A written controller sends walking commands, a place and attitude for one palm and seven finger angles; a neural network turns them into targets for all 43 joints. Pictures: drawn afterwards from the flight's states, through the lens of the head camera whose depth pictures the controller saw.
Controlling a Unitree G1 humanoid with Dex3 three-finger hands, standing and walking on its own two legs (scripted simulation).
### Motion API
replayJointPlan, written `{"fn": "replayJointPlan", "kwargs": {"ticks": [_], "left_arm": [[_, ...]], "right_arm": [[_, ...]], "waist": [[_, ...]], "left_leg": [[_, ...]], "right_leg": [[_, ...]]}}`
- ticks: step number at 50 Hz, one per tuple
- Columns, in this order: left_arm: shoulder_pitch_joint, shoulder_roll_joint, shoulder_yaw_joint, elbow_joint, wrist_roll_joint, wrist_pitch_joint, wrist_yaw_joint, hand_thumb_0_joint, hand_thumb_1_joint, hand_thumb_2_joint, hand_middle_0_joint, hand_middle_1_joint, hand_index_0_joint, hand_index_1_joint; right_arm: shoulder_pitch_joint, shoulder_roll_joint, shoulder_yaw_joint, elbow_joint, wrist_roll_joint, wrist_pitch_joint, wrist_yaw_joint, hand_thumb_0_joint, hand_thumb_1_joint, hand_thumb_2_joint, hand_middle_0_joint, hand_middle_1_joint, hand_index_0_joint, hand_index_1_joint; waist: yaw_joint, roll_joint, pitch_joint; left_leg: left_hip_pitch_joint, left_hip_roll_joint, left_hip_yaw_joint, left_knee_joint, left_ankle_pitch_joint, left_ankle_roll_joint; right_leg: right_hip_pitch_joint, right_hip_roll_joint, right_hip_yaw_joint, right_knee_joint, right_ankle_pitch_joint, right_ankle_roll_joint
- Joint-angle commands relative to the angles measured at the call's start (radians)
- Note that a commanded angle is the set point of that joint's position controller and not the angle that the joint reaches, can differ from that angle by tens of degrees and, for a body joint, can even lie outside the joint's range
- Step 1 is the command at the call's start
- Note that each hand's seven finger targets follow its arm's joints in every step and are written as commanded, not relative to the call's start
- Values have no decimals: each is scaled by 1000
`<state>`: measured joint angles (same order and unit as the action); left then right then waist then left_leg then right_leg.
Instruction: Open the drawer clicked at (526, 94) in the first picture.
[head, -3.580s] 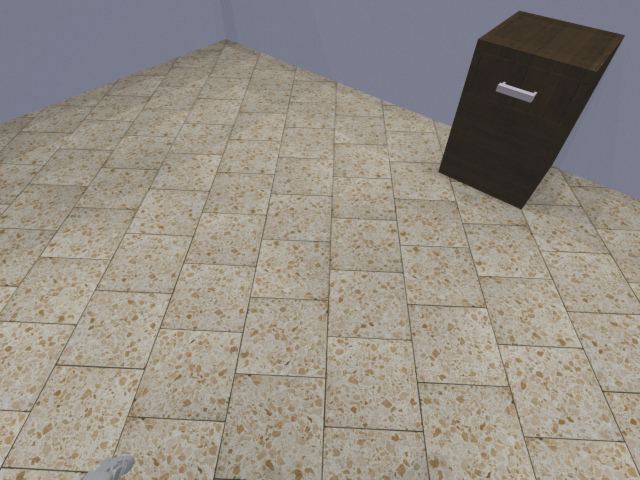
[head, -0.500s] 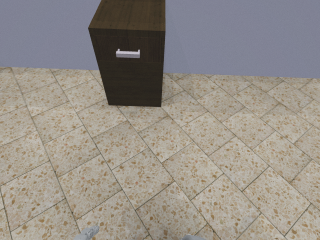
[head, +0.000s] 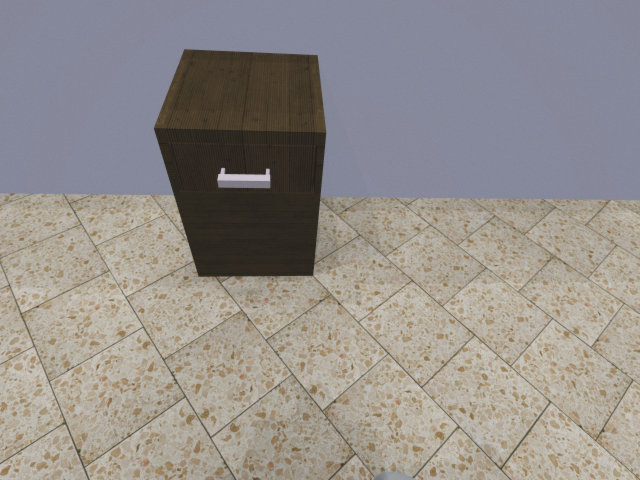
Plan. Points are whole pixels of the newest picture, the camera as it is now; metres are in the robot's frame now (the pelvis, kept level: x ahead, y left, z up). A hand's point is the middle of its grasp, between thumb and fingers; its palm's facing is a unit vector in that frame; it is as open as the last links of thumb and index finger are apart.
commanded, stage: turn to face it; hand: left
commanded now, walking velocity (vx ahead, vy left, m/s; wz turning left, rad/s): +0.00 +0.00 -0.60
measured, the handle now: (245, 176) +0.88 +0.25 -0.25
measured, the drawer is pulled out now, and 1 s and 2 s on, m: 0.00 0.00 0.00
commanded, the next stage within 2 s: take the last steps up to it in 0.44 s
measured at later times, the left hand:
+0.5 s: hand (249, 419) +0.23 +0.12 -0.17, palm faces +0.04 -0.99 -0.15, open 7.2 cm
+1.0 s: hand (236, 461) +0.18 +0.13 -0.17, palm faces +0.17 -0.96 -0.21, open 7.4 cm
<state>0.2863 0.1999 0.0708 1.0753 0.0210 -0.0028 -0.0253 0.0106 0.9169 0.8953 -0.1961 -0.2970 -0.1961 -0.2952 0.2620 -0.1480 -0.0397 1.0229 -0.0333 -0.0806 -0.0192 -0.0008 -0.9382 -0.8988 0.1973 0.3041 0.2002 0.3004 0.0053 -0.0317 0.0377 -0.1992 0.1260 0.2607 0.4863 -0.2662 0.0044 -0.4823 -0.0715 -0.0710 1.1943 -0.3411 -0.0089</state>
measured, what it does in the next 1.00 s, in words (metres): walks ahead: right foot, then left foot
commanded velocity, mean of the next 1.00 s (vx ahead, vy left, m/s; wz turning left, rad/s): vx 0.14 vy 0.00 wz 0.14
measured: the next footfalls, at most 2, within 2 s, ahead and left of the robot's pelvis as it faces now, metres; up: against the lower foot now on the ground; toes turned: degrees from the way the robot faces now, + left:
right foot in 0.22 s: +0.21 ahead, -0.15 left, +0.00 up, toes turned -12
left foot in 0.56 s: +0.17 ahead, +0.09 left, +0.00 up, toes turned +11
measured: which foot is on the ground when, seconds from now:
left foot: down 0.00-0.24, up 0.26-0.54, down 0.56-0.94, up 0.96-1.00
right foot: up 0.00-0.20, down 0.22-0.58, up 0.60-0.90, down 0.92-1.00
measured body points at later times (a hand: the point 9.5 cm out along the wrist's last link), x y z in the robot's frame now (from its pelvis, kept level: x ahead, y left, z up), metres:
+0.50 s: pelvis +0.12 -0.04 -0.01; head +0.13 -0.04 +0.44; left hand +0.23 +0.17 -0.15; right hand +0.13 -0.26 -0.17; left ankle +0.11 +0.09 -0.72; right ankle +0.17 -0.14 -0.74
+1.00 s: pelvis +0.19 -0.05 -0.01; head +0.20 -0.07 +0.44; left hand +0.17 +0.18 -0.16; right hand +0.18 -0.27 -0.18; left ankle +0.14 +0.07 -0.72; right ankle +0.20 -0.15 -0.74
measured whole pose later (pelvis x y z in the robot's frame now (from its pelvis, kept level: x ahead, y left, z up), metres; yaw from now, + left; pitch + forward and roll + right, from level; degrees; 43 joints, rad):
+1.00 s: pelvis +0.19 -0.05 -0.01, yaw +6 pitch -1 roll +0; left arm 0.31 0.15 0.04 1.09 0.02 -0.04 0.00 0.01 0.92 0.90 -0.20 -0.30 -0.20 -0.30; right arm 0.35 -0.15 -0.05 1.14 -0.02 0.01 0.00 0.00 -0.91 -0.90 0.20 0.30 0.20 0.30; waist 0.00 0.05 0.02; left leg -0.27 0.06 0.07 0.78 -0.46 0.02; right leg -0.22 -0.04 -0.15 0.55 -0.30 -0.03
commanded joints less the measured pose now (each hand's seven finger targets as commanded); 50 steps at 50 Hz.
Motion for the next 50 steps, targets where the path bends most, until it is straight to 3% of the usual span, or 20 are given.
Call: {"fn": "replayJointPlan", "kwargs": {"ticks": [1, 5, 9, 10, 11, 12, 13, 15, 18, 26, 28, 29, 31, 35, 39, 44, 45, 47, 48, 50], "left_arm": [[-45, -2, 10, -98, 6, 7, -5, 0, 900, 900, -200, -300, -200, -300], [-118, -28, -4, -126, 3, -1, 1, 0, 900, 900, -200, -300, -200, -300], [29, 2, -7, -67, 9, -30, 19, 0, 900, 900, -200, -300, -200, -300], [96, 59, 0, -39, 13, -44, 29, 0, 900, 900, -200, -300, -200, -300], [145, 152, 16, -20, 16, -58, 45, 0, 900, 900, -200, -300, -200, -300], [173, 197, 17, -10, -4, -59, 43, 0, 900, 900, -200, -300, -200, -300], [102, 175, 7, -21, -7, -53, 47, 0, 900, 900, -200, -300, -200, -300], [-14, 126, -3, -41, -4, -51, 57, 0, 900, 900, -200, -300, -200, -300], [-122, 89, -14, -63, 2, -35, 66, 0, 900, 900, -200, -300, -200, -300], [-125, 77, -5, -67, -7, 0, 69, 0, 900, 900, -200, -300, -200, -300], [-110, 11, -14, -84, -18, 14, 60, 0, 900, 900, -200, -300, -200, -300], [-102, -9, -15, -93, -18, 16, 54, 0, 900, 900, -200, -300, -200, -300], [-112, -8, -9, -96, 9, 19, 42, 0, 900, 900, -200, -300, -200, -300], [-101, 3, -16, -84, 9, -14, 20, 0, 900, 900, -200, -300, -200, -300], [-121, 3, -23, -84, 1, -32, 16, 0, 900, 900, -200, -300, -200, -300], [38, -4, -19, -16, 0, -37, 14, 0, 900, 900, -200, -300, -200, -300], [102, 23, -13, 8, 3, -42, 19, 0, 900, 900, -200, -300, -200, -300], [252, 172, 19, 41, 6, -46, 36, 0, 900, 900, -200, -300, -200, -300], [263, 164, 16, 40, 1, -42, 43, 0, 900, 900, -200, -300, -200, -300], [183, 97, 5, 30, 2, -51, 49, 0, 900, 900, -200, -300, -200, -300]], "right_arm": [[111, -137, -28, 4, 7, -7, -12, 0, -900, -900, 200, 300, 200, 300], [123, -139, -30, 27, 2, 10, -6, 0, -900, -900, 200, 300, 200, 300], [110, -140, -29, 51, 14, 27, -3, 0, -900, -900, 200, 300, 200, 300], [125, -109, -22, 57, 19, 27, 3, 0, -900, -900, 200, 300, 200, 300], [163, -38, -7, 54, 29, 29, 9, 0, -900, -900, 200, 300, 200, 300], [189, -38, -4, 45, 35, 49, -1, 0, -900, -900, 200, 300, 200, 300], [177, -33, -6, 50, 35, 65, -8, 0, -900, -900, 200, 300, 200, 300], [163, -23, 1, 67, 30, 80, -8, 0, -900, -900, 200, 300, 200, 300], [171, -5, 4, 83, 28, 94, -5, 0, -900, -900, 200, 300, 200, 300], [151, -15, -1, 57, 19, 99, 5, 0, -900, -900, 200, 300, 200, 300], [146, -82, -7, 55, 6, 85, 1, 0, -900, -900, 200, 300, 200, 300], [118, -131, -15, 31, -2, 85, -2, 0, -900, -900, 200, 300, 200, 300], [56, -146, -24, 8, -7, 78, -4, 0, -900, -900, 200, 300, 200, 300], [130, -128, -20, 31, 0, 47, -13, 0, -900, -900, 200, 300, 200, 300], [184, -154, -29, 53, -1, 35, -15, 0, -900, -900, 200, 300, 200, 300], [85, -150, -31, 53, 11, 50, -4, 0, -900, -900, 200, 300, 200, 300], [73, -123, -27, 49, 17, 48, 0, 0, -900, -900, 200, 300, 200, 300], [-23, -58, -12, -20, 21, 47, 15, 0, -900, -900, 200, 300, 200, 300], [-79, -93, -22, -38, 13, 51, 21, 0, -900, -900, 200, 300, 200, 300], [-65, -85, -31, -16, 8, 59, 28, 0, -900, -900, 200, 300, 200, 300]], "waist": [[-13, 156, 13], [-38, 203, 23], [32, 163, -69], [60, 69, -124], [74, -167, -217], [58, -200, -281], [35, -128, -193], [13, -176, -141], [-32, -94, -71], [-37, -41, -17], [-24, 195, 37], [-14, 271, 72], [-13, 340, 108], [-44, 188, 23], [-70, 129, -61], [10, 130, -36], [35, 51, -41], [113, -285, 30], [116, -164, 71], [58, -167, 165]], "left_leg": [[116, 239, -80, -236, 446, 72], [118, 212, -5, -168, 566, 81], [82, 175, -9, 35, 546, 40], [17, 129, -4, 150, 402, 2], [-183, 34, 6, 356, -23, -40], [-163, -15, -112, 499, -379, -51], [-166, 3, -181, 540, -391, -47], [-201, 17, -225, 586, -312, -51], [-132, 13, -213, 463, -236, -51], [-4, -23, -148, 80, 0, -45], [-69, 100, -362, -156, -39, 14], [-179, 176, -474, -288, -253, 62], [-238, 183, -535, -398, -463, 103], [133, 168, -480, -299, -78, 160], [292, 177, -414, -209, 282, 184], [34, 102, -305, -123, 31, 108], [-81, 51, -265, -40, -71, 73], [-448, -92, -124, 346, -319, 13], [-473, -64, -205, 482, -304, 24], [-478, -18, -237, 576, -162, 26]], "right_leg": [[-140, -45, 5, -96, 82, 31], [-30, -11, -53, -417, 103, 24], [274, 33, -88, -668, 305, 8], [421, -16, -45, -727, 487, 7], [627, -249, 199, -719, 820, -60], [600, -371, 268, -751, 1011, -163], [486, -360, 203, -795, 925, -186], [403, -322, 196, -837, 748, -163], [245, -275, 50, -870, 534, -129], [157, -215, -26, -838, 85, -75], [113, -84, -79, -719, -45, 13], [155, -25, -89, -649, -58, 35], [149, 1, -70, -460, -89, 20], [-91, -7, 2, -303, -104, 11], [-73, -4, -6, -397, -128, 26], [276, 36, -71, -730, 78, 24], [413, 4, -20, -799, 111, 13], [543, -331, 461, -1033, -188, -140], [459, -357, 502, -1085, -329, -186], [322, -305, 427, -1103, -309, -157]]}}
